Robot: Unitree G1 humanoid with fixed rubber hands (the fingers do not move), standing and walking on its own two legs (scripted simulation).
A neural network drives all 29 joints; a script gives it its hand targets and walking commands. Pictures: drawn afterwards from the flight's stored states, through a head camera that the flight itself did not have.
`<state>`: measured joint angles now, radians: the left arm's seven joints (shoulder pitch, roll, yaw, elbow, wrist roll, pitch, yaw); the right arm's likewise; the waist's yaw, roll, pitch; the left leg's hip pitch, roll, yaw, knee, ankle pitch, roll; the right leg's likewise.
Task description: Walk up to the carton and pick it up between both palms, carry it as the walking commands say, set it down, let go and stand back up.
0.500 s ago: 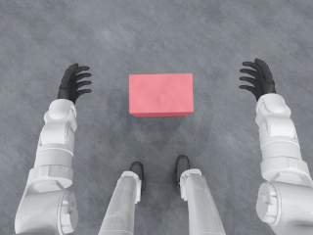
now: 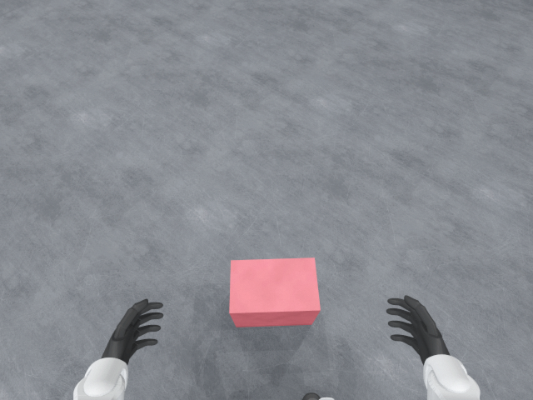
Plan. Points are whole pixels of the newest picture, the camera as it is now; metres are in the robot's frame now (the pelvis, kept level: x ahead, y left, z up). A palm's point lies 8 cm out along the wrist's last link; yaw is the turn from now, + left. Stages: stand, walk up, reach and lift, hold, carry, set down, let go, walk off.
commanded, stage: let go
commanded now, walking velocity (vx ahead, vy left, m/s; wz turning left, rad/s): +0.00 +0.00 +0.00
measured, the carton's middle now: (273, 294) +0.44 +0.00 -0.65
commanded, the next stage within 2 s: stand in 0.50 s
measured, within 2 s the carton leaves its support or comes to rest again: neither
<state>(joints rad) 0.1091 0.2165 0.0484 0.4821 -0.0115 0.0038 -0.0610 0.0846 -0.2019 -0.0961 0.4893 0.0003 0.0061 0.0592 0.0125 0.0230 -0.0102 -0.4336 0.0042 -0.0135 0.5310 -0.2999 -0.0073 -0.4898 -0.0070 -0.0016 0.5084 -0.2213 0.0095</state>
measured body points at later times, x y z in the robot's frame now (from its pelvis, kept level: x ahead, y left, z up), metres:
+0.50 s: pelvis +0.00 -0.01 +0.01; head +0.01 -0.01 +0.45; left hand +0.17 +0.23 -0.07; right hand +0.17 -0.24 -0.07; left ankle -0.03 +0.12 -0.73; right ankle +0.01 -0.13 -0.73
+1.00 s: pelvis +0.02 +0.00 +0.00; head +0.03 +0.00 +0.45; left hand +0.16 +0.29 -0.09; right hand +0.15 -0.30 -0.09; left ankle -0.03 +0.12 -0.73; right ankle +0.01 -0.13 -0.73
